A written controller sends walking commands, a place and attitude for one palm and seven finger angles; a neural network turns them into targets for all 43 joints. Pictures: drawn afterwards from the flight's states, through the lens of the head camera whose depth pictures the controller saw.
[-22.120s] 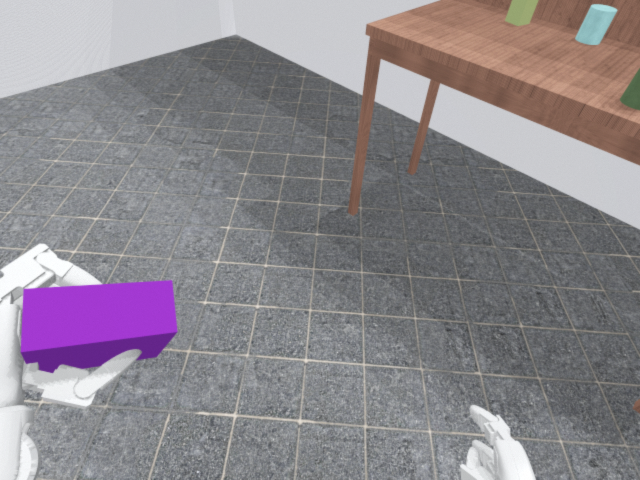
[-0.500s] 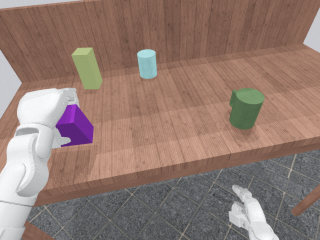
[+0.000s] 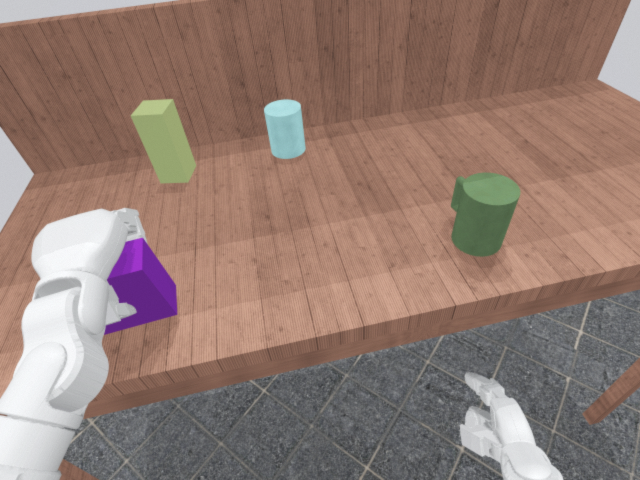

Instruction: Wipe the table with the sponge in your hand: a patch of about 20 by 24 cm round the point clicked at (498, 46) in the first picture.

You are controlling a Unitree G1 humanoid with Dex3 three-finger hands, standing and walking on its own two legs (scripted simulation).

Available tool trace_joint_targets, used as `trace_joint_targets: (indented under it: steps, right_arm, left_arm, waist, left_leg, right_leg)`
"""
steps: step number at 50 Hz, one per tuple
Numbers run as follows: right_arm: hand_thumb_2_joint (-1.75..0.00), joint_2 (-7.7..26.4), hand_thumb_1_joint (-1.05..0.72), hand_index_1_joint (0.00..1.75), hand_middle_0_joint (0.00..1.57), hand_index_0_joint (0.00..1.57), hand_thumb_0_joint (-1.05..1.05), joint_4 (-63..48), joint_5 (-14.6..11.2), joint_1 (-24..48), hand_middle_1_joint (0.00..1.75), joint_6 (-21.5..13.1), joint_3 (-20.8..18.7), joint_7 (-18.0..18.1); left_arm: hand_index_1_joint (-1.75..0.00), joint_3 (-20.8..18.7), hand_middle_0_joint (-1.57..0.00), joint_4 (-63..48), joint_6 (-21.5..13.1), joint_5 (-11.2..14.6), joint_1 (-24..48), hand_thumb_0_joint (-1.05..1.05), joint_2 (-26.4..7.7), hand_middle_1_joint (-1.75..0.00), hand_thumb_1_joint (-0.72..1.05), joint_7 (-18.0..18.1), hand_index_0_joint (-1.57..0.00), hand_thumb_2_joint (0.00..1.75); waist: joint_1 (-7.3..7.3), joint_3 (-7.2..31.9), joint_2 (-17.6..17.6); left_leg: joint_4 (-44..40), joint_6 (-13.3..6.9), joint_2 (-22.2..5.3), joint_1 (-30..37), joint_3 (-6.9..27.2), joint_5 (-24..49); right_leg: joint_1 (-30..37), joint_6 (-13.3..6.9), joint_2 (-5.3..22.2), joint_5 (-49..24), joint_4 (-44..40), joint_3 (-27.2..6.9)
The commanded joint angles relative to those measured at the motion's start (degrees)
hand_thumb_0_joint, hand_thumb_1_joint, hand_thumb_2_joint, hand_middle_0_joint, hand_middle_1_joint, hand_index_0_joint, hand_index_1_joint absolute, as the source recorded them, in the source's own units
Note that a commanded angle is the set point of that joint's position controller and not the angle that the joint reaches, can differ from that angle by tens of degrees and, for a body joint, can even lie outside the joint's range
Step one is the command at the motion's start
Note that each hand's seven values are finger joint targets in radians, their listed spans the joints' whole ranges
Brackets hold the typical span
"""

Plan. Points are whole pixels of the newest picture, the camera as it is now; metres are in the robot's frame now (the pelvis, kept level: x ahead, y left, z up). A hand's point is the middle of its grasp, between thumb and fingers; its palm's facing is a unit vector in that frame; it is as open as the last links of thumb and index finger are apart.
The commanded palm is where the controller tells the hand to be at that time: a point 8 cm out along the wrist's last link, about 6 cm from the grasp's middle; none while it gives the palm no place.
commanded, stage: wipe forward along the first lane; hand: left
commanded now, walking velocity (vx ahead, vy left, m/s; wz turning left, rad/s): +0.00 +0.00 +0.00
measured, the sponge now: (123, 296) +0.27 +0.31 +0.10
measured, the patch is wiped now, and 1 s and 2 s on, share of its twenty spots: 0.00 0.20 0.25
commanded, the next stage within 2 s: slide across to the middle lane in 1.56 s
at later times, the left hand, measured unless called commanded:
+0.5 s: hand (131, 250) +0.32 +0.31 +0.14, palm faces -0.02 -0.02 -1.00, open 9.2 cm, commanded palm +0.30 +0.31 +0.19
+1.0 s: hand (133, 230) +0.36 +0.33 +0.14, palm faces -0.04 +0.00 -1.00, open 9.2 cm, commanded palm +0.34 +0.33 +0.17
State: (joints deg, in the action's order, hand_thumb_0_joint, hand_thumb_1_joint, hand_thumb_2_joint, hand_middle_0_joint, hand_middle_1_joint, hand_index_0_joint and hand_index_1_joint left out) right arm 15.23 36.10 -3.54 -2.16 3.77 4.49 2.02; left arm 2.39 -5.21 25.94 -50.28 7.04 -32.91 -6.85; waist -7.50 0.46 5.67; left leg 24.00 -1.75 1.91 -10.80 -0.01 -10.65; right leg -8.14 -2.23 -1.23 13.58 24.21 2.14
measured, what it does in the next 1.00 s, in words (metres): stands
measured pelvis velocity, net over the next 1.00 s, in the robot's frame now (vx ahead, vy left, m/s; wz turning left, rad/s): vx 0.00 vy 0.00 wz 0.03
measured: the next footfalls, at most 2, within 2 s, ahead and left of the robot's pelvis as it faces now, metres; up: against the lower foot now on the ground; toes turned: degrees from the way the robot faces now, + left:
none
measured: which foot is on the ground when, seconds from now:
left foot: down 0.00-1.00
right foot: down 0.00-1.00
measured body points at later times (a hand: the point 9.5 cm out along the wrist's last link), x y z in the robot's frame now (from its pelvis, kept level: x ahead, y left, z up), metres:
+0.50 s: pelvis +0.01 -0.02 +0.00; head +0.01 -0.05 +0.45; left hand +0.32 +0.31 +0.19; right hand +0.21 -0.25 -0.10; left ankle +0.03 +0.10 -0.74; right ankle +0.00 -0.10 -0.74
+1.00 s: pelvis +0.00 +0.00 +0.00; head +0.01 -0.03 +0.45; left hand +0.35 +0.33 +0.19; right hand +0.19 -0.24 -0.11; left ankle +0.03 +0.10 -0.74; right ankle +0.00 -0.10 -0.74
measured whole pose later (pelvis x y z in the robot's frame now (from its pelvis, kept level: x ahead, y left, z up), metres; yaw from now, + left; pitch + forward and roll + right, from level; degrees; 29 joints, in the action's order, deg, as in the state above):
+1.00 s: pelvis +0.00 +0.00 +0.00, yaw +1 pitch +2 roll -1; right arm 16.3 37.4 -4.9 -8.9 6.1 2.3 4.2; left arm 1.3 27.7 11.2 -54.5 28.7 -35.9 -7.1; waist -3.0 2.7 4.0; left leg 27.9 -1.6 1.6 -18.3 1.8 -12.0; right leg -14.2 -2.6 -1.7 14.5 26.1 4.0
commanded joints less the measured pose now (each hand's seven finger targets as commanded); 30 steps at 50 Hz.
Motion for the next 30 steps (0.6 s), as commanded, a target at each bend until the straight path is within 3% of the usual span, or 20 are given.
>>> trace_joint_targets:
  steps: [1,2,4,5,7,8,9,10,12,14,15,17,19,21,23,24,27,29,30]
  right_arm:
    - [-0.90,6.08,-0.90,0.30,0.20,0.20,0.00,-10.48,0.20,11.43,0.30,-3.57,-2.24,0.72]
    - [-0.90,6.22,-0.90,0.30,0.20,0.20,0.00,-10.45,0.31,10.87,0.30,-3.60,-2.20,1.08]
    - [-0.90,5.83,-0.90,0.30,0.20,0.20,0.00,-11.05,0.18,11.83,0.30,-4.69,-2.00,2.12]
    - [-0.90,5.69,-0.90,0.30,0.20,0.20,0.00,-10.37,0.84,9.53,0.30,-4.98,-1.99,2.70]
    - [-0.90,6.00,-0.90,0.30,0.20,0.20,0.00,-8.41,0.59,7.42,0.30,-4.70,-2.37,3.08]
    - [-0.90,6.36,-0.90,0.30,0.20,0.20,0.00,-7.72,0.39,6.92,0.30,-4.45,-2.61,3.10]
    - [-0.90,6.64,-0.90,0.30,0.20,0.20,0.00,-8.03,-0.12,8.45,0.30,-4.81,-2.59,3.01]
    - [-0.90,6.48,-0.90,0.30,0.20,0.20,0.00,-8.14,0.26,7.42,0.30,-4.59,-2.68,2.94]
    - [-0.90,6.62,-0.90,0.30,0.20,0.20,0.00,-8.11,0.31,6.73,0.30,-4.29,-3.03,2.51]
    - [-0.90,6.77,-0.90,0.30,0.20,0.20,0.00,-8.87,-0.02,8.08,0.30,-4.40,-2.93,2.10]
    - [-0.90,7.09,-0.90,0.30,0.20,0.20,0.00,-8.71,0.50,6.14,0.30,-4.13,-3.22,2.13]
    - [-0.90,7.19,-0.90,0.30,0.20,0.20,0.00,-8.90,0.43,5.11,0.30,-3.64,-3.36,1.91]
    - [-0.90,7.21,-0.90,0.30,0.20,0.20,0.00,-9.59,0.20,6.06,0.30,-3.75,-3.31,2.11]
    - [-0.90,7.79,-0.90,0.30,0.20,0.20,0.00,-8.62,0.42,2.97,0.30,-3.21,-3.94,2.34]
    - [-0.90,8.17,-0.90,0.30,0.20,0.20,0.00,-8.50,0.29,2.24,0.30,-2.58,-4.35,2.30]
    - [-0.90,8.09,-0.90,0.30,0.20,0.20,0.00,-9.17,-0.01,3.48,0.30,-2.93,-4.19,2.21]
    - [-0.90,8.17,-0.90,0.30,0.20,0.20,0.00,-8.58,0.01,0.99,0.30,-2.15,-4.67,2.03]
    - [-0.90,8.05,-0.90,0.30,0.20,0.20,0.00,-9.42,-0.31,2.56,0.30,-2.31,-4.60,1.91]
    - [-0.90,8.21,-0.90,0.30,0.20,0.20,0.00,-9.27,0.18,0.36,0.30,-2.08,-5.06,1.97]
  left_arm:
    - [-1.60,-2.75,-1.20,-9.19,-0.91,-3.26,17.00,0.00,-11.49,-1.60,0.10,-1.07,-1.20,1.30]
    - [-1.60,-2.70,-1.20,-9.35,-2.07,-3.22,19.07,0.00,-12.02,-1.60,0.10,-1.36,-1.20,1.30]
    - [-1.60,-7.63,-1.20,-10.83,-5.24,-3.91,23.33,0.00,-18.16,-1.60,0.10,-0.55,-1.20,1.30]
    - [-1.60,-7.98,-1.20,-8.86,-6.66,-4.16,25.64,0.00,-18.58,-1.60,0.10,0.19,-1.20,1.30]
    - [-1.60,-6.74,-1.20,-0.18,-7.96,-3.43,23.46,0.00,-15.80,-1.60,0.10,0.45,-1.20,1.30]
    - [-1.60,-7.48,-1.20,2.37,-8.39,-3.14,23.85,0.00,-16.54,-1.60,0.10,0.51,-1.20,1.30]
    - [-1.60,-10.24,-1.20,2.72,-8.59,-3.22,23.88,0.00,-19.52,-1.60,0.10,0.71,-1.20,1.30]
    - [-1.60,-8.49,-1.20,2.64,-8.87,-2.96,25.54,0.00,-17.45,-1.60,0.10,0.91,-1.20,1.30]
    - [-1.60,-7.23,-1.20,4.17,-8.98,-2.29,23.59,0.00,-15.49,-1.60,0.10,0.81,-1.20,1.30]
    - [-1.60,-9.63,-1.20,4.56,-9.03,-2.64,23.00,0.00,-18.30,-1.60,0.10,0.56,-1.20,1.30]
    - [-1.60,-9.67,-1.20,4.88,-9.22,-2.73,23.29,0.00,-18.44,-1.60,0.10,0.47,-1.20,1.30]
    - [-1.60,-8.44,-1.20,5.49,-9.94,-2.87,23.27,0.00,-17.40,-1.60,0.10,-0.12,-1.20,1.30]
    - [-1.60,-10.75,-1.20,6.28,-10.81,-3.03,23.60,0.00,-20.02,-1.60,0.10,-0.35,-1.20,1.30]
    - [-1.60,-11.09,-1.20,10.51,-11.45,-3.37,22.45,0.00,-20.17,-1.60,0.10,-0.35,-1.20,1.30]
    - [-1.60,-11.02,-1.20,10.69,-12.34,-2.96,22.97,0.00,-20.07,-1.60,0.10,-0.55,-1.20,1.30]
    - [-1.60,-12.95,-1.20,9.49,-12.99,-2.75,23.36,0.00,-22.28,-1.60,0.10,-0.44,-1.20,1.30]
    - [-1.60,-9.21,-1.20,11.46,-13.40,-3.09,23.94,0.00,-18.04,-1.60,0.10,-0.30,-1.20,1.30]
    - [-1.60,-10.53,-1.20,10.19,-13.88,-3.06,24.15,0.00,-19.42,-1.60,0.10,-0.10,-1.20,1.30]
    - [-1.60,-10.75,-1.20,10.93,-13.94,-3.15,23.21,0.00,-19.22,-1.60,0.10,0.21,-1.20,1.30]
  waist:
    - [1.48,11.17,-3.79]
    - [1.80,11.43,-4.43]
    - [1.50,12.43,-4.23]
    - [1.35,14.15,-4.45]
    - [2.35,10.12,-5.74]
    - [2.41,8.86,-4.99]
    - [1.86,9.28,-2.92]
    - [1.65,11.20,-1.72]
    - [1.73,10.95,-0.59]
    - [1.37,12.02,0.36]
    - [1.51,13.78,-1.16]
    - [2.36,13.37,-2.51]
    - [2.28,12.46,-4.30]
    - [2.77,12.52,-6.63]
    - [2.89,12.72,-5.71]
    - [2.62,13.50,-4.61]
    - [3.58,12.29,-3.14]
    - [3.25,12.57,-2.63]
    - [2.98,14.62,-4.49]
  left_leg:
    - [-1.73,-0.46,0.14,4.05,2.07,8.58]
    - [-2.01,-0.65,0.16,4.38,2.28,7.50]
    - [-1.66,-1.10,0.35,5.56,2.77,5.89]
    - [-1.16,-1.26,0.98,5.78,1.93,6.90]
    - [-1.34,-0.89,0.90,4.85,1.67,5.87]
    - [-1.41,-0.77,0.80,4.27,1.55,5.33]
    - [-1.45,-0.72,0.86,4.61,1.92,4.74]
    - [-1.19,-0.61,1.15,3.91,1.37,6.44]
    - [-0.77,-0.41,1.17,3.47,1.06,8.05]
    - [-0.21,-0.51,1.16,3.28,1.45,8.89]
    - [0.33,-0.71,1.30,2.81,1.02,10.01]
    - [0.78,-0.97,1.34,2.56,0.68,11.15]
    - [1.09,-1.34,1.20,2.17,0.96,10.11]
    - [1.79,-1.52,1.39,1.09,0.26,10.11]
    - [2.19,-1.59,1.44,1.02,0.13,10.27]
    - [2.16,-1.57,1.52,1.02,0.64,10.44]
    - [2.61,-1.57,1.56,0.62,0.21,10.94]
    - [2.57,-1.67,1.38,0.83,0.71,10.74]
    - [3.26,-1.86,1.60,0.60,0.36,11.78]
  right_leg:
    - [-0.14,-1.93,-0.38,-7.21,-3.57,-1.77]
    - [-0.31,-1.75,-0.37,-6.15,-3.97,-1.55]
    - [-0.55,-2.41,-0.93,-4.04,-4.33,-3.90]
    - [0.19,-2.16,-0.22,-4.54,-4.39,-2.80]
    - [-1.98,-1.87,-0.37,-4.07,-5.65,-2.03]
    - [-2.51,-1.95,-0.33,-4.06,-5.92,-2.54]
    - [-2.35,-2.78,-0.78,-3.19,-6.06,-4.70]
    - [-0.50,-2.58,-0.07,-5.18,-5.22,-2.77]
    - [-0.04,-2.32,0.11,-8.03,-4.96,-2.35]
    - [0.88,-2.91,-0.16,-9.74,-4.35,-4.27]
    - [2.28,-2.51,0.32,-11.61,-3.74,-2.97]
    - [1.66,-1.95,0.27,-14.04,-3.60,-2.28]
    - [0.65,-2.12,-0.06,-12.93,-3.78,-3.57]
    - [0.75,-1.48,0.38,-14.46,-3.31,-2.70]
    - [0.42,-1.38,0.42,-15.56,-3.14,-2.86]
    - [1.09,-1.95,0.13,-15.62,-2.94,-4.11]
    - [-0.93,-1.61,0.27,-15.99,-2.83,-2.29]
    - [-1.06,-2.15,-0.04,-15.53,-2.70,-3.43]
    - [0.35,-1.84,0.33,-17.18,-2.02,-2.77]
